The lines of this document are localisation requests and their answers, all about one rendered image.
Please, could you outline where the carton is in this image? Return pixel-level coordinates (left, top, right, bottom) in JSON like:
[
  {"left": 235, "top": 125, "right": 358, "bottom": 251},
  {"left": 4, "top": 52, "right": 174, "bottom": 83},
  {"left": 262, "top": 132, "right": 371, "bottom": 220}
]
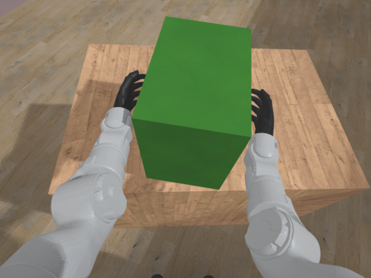
[{"left": 132, "top": 16, "right": 252, "bottom": 190}]

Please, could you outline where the right robot forearm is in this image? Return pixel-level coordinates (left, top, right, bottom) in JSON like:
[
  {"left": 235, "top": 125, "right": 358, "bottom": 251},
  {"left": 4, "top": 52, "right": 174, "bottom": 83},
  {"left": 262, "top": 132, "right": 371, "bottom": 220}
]
[{"left": 243, "top": 133, "right": 306, "bottom": 229}]

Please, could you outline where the left robot forearm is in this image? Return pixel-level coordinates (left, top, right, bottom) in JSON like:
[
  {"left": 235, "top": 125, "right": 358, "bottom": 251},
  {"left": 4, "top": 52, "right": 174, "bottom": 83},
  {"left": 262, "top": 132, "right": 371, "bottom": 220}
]
[{"left": 51, "top": 107, "right": 132, "bottom": 220}]

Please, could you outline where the pedestal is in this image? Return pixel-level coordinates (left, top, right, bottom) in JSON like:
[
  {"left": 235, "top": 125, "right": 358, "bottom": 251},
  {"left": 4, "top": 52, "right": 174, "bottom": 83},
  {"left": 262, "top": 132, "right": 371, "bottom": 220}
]
[{"left": 48, "top": 44, "right": 370, "bottom": 228}]

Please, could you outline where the right robot upper arm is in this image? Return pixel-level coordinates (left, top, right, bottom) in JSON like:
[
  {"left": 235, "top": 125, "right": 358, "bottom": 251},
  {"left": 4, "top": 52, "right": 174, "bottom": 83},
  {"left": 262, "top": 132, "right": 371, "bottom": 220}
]
[{"left": 245, "top": 209, "right": 364, "bottom": 278}]

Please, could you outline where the left robot hand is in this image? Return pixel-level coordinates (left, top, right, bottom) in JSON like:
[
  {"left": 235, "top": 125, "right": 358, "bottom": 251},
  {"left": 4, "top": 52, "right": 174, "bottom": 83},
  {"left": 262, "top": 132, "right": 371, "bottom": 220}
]
[{"left": 113, "top": 70, "right": 146, "bottom": 112}]

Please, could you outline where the right robot hand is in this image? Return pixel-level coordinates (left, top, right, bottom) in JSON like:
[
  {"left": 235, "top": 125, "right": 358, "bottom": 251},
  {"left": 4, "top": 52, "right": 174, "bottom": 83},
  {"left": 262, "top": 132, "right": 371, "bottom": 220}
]
[{"left": 252, "top": 89, "right": 274, "bottom": 136}]

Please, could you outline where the left robot upper arm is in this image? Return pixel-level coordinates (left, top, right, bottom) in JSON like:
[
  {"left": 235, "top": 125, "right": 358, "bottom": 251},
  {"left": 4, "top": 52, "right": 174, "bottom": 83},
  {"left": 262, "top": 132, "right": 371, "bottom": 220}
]
[{"left": 0, "top": 172, "right": 127, "bottom": 278}]

